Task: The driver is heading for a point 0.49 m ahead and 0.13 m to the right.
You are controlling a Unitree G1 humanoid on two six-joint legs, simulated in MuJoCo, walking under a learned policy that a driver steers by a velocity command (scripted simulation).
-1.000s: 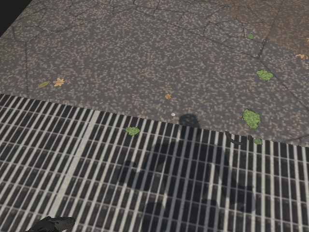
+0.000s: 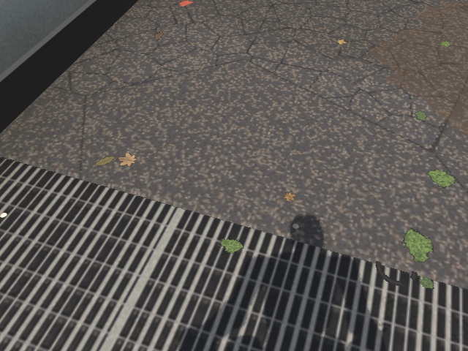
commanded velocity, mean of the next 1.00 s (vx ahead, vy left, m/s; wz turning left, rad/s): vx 0.00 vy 0.00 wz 0.00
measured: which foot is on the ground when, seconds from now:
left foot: down 0.00-1.00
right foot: down 0.00-1.00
